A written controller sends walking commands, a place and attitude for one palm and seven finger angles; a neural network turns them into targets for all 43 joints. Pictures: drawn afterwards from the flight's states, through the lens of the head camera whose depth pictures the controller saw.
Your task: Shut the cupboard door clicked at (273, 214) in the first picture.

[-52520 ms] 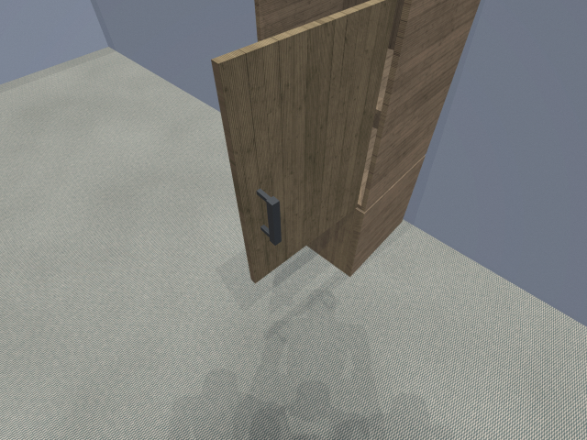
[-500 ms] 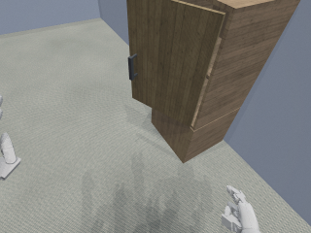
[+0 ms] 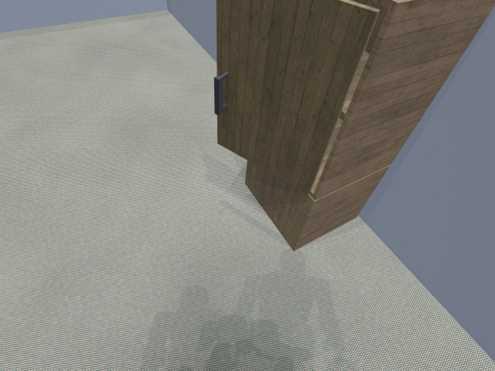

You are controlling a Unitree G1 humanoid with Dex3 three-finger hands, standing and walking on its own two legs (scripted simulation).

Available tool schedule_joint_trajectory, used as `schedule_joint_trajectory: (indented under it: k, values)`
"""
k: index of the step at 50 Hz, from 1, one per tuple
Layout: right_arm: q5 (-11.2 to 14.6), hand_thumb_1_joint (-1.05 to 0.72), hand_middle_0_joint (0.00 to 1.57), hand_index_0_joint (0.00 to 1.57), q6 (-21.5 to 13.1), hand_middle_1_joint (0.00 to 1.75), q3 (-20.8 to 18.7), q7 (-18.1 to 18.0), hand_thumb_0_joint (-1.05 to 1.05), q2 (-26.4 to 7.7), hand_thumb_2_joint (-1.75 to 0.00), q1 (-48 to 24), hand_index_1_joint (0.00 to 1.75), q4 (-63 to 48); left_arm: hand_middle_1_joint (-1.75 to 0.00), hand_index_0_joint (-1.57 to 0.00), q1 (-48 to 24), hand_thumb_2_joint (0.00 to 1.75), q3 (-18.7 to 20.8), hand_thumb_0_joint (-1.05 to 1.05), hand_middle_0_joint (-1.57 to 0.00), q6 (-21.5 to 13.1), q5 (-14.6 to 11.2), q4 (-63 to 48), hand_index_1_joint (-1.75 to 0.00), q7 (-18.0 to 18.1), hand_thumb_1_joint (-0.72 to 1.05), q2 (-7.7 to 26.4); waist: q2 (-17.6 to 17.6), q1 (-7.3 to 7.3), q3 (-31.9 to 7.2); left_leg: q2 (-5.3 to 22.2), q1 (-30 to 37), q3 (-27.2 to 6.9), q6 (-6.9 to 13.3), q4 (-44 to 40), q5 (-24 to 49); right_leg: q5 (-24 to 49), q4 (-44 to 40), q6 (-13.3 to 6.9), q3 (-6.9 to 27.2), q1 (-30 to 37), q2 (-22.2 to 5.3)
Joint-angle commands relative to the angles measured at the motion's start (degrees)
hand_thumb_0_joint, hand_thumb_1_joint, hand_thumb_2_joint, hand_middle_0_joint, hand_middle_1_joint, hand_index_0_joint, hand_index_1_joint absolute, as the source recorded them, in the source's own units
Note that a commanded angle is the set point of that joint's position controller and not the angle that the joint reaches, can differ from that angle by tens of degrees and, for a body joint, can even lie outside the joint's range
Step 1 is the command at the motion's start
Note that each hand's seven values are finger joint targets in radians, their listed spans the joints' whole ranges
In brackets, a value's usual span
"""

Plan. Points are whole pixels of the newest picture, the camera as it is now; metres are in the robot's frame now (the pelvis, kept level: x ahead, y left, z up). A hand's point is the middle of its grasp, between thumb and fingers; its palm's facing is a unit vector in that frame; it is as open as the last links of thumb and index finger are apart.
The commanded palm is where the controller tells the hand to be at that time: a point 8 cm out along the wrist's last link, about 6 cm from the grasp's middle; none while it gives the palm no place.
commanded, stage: let the arm hang, fingers relaxed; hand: left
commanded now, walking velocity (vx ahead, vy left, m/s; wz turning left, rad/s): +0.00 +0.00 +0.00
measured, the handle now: (222, 93) +0.89 +0.12 -0.09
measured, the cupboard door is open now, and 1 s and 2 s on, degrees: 25 25 25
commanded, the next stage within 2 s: look to check the result in 0.74 s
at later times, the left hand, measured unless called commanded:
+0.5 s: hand out of the picture -0.02 +0.18 -0.17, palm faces +0.01 -0.98 -0.19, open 7.4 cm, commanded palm none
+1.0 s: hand out of the picture -0.01 +0.18 -0.17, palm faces +0.00 -0.98 -0.22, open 7.4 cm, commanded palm none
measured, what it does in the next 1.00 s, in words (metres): stands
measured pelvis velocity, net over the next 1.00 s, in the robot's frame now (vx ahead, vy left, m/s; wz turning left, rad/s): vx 0.01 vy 0.00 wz -0.03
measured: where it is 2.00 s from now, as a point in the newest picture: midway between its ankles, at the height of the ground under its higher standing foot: outside the picture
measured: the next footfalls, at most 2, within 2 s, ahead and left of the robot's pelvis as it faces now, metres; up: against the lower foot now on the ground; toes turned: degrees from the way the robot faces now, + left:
none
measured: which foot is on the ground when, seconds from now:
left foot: down 0.00-1.00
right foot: down 0.00-1.00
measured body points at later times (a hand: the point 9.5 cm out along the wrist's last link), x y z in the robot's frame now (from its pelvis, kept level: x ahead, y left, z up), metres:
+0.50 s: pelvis +0.00 +0.01 +0.01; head +0.00 +0.01 +0.46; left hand -0.02 +0.23 -0.15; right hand +0.00 -0.21 -0.15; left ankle +0.04 +0.10 -0.73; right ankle -0.06 -0.09 -0.73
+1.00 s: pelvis +0.01 +0.00 +0.01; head +0.02 +0.00 +0.46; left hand -0.01 +0.24 -0.15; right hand -0.01 -0.23 -0.15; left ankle +0.04 +0.10 -0.73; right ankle -0.06 -0.09 -0.73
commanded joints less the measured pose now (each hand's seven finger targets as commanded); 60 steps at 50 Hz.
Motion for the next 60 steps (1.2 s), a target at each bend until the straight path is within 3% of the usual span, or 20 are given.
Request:
schedule_joint_trajectory:
  k: [1, 5, 11, 14, 24, 28, 33, 44, 53, 60]
  values:
    - [0.5, -0.90, 0.20, 0.20, -2.1, 0.30, -1.8, -0.8, 0.00, -6.0, -0.90, -0.7, 0.30, -0.7, -0.30, -0.20, 2.9, 0.90, 1.1, 0.00, -0.20, -2.4, 0.2, 2.7, -0.30, -0.1, 0.90, 6.9, 9.0, 0.58, -3.6, 5.4, 5.5, -7.3, 1.0, -7.5, 7.0, 9.0, -9.6, -2.2, 8.3, -0.4, -6.7]
    - [0.9, -0.90, 0.20, 0.20, -2.5, 0.30, -2.2, -1.2, 0.00, -6.0, -0.90, 1.7, 0.30, 2.9, -0.30, -0.20, 3.7, 0.90, 0.7, 0.00, -0.20, -2.9, 0.1, 7.3, -0.30, -0.1, 0.90, 6.6, 4.7, 0.27, -2.6, 5.9, 7.6, -6.9, 1.2, -8.2, 9.3, 10.6, -10.9, -2.1, 7.8, -0.6, -6.6]
    - [1.0, -0.90, 0.20, 0.20, -2.2, 0.30, -2.2, -1.4, 0.00, -5.1, -0.90, 2.7, 0.30, 6.2, -0.30, -0.20, 5.5, 0.90, 0.1, 0.00, -0.20, -2.8, 0.1, 11.6, -0.30, 0.2, 0.90, 5.3, 2.5, 0.19, 1.3, 5.8, 7.9, -6.1, 1.3, -10.5, 4.6, 6.8, -12.2, -1.7, 7.5, -3.1, -6.3]
    - [1.1, -0.90, 0.20, 0.20, -2.3, 0.30, -2.2, -1.4, 0.00, -4.9, -0.90, 2.9, 0.30, 6.8, -0.30, -0.20, 6.5, 0.90, 0.1, 0.00, -0.20, -2.9, 0.2, 12.4, -0.30, 0.3, 0.90, 5.2, 1.5, 0.38, 1.2, 5.7, 8.6, -5.9, 1.4, -10.8, 4.9, 7.0, -12.3, -1.6, 7.7, -3.4, -6.2]
    - [1.0, -0.90, 0.20, 0.20, -2.4, 0.30, -2.0, -1.3, 0.00, -3.3, -0.90, 2.9, 0.30, 7.9, -0.30, -0.20, 7.3, 0.90, -0.1, 0.00, -0.20, -2.9, 0.4, 13.2, -0.30, 0.6, 0.90, 3.9, 2.2, 0.46, 3.1, 5.4, 8.4, -5.5, 1.2, -12.0, 4.8, 7.4, -12.2, -1.1, 7.8, -4.4, -6.2]
    - [0.8, -0.90, 0.20, 0.20, -2.5, 0.30, -1.9, -1.4, 0.00, -3.1, -0.90, 2.7, 0.30, 8.1, -0.30, -0.20, 6.4, 0.90, 0.0, 0.00, -0.20, -2.9, 0.3, 13.1, -0.30, 0.6, 0.90, 3.3, 4.0, 0.28, 4.1, 5.3, 7.5, -5.5, 0.9, -12.7, 3.7, 7.1, -12.1, -1.0, 7.9, -4.2, -6.2]
    - [0.8, -0.90, 0.20, 0.20, -2.7, 0.30, -2.0, -1.4, 0.00, -3.1, -0.90, 2.8, 0.30, 8.0, -0.30, -0.20, 6.3, 0.90, 0.2, 0.00, -0.20, -3.0, 0.3, 13.0, -0.30, 0.5, 0.90, 3.4, 3.4, 0.37, 2.7, 5.3, 8.2, -5.3, 1.0, -12.1, 5.6, 8.6, -12.1, -1.1, 8.0, -3.4, -6.4]
    - [1.0, -0.90, 0.20, 0.20, -3.0, 0.30, -2.2, -1.6, 0.00, -4.6, -0.90, 2.3, 0.30, 7.9, -0.30, -0.20, 5.8, 0.90, 0.6, 0.00, -0.20, -3.5, 0.3, 12.7, -0.30, 0.7, 0.90, 4.9, 2.3, 0.56, 0.7, 5.8, 10.3, -5.2, 1.3, -10.2, 12.1, 14.3, -12.1, -1.2, 7.7, -1.3, -6.6]
    - [1.0, -0.90, 0.20, 0.20, -2.8, 0.30, -2.4, -1.5, 0.00, -5.9, -0.90, 0.8, 0.30, 8.0, -0.30, -0.20, 3.7, 0.90, 0.6, 0.00, -0.20, -3.4, 0.3, 12.6, -0.30, 0.6, 0.90, 6.3, 2.8, 0.25, 1.5, 6.0, 10.4, -5.2, 1.1, -10.9, 10.7, 13.4, -12.9, -1.2, 8.1, -1.1, -6.7]
    - [1.0, -0.90, 0.20, 0.20, -2.9, 0.30, -2.4, -1.4, 0.00, -7.2, -0.90, -0.9, 0.30, 7.7, -0.30, -0.20, 2.6, 0.90, 0.8, 0.00, -0.20, -3.7, 0.4, 12.4, -0.30, 0.5, 0.90, 7.6, 2.7, 0.23, -0.1, 6.2, 11.8, -4.9, 1.0, -10.3, 12.8, 17.8, -13.1, -1.1, 8.1, -0.1, -7.2]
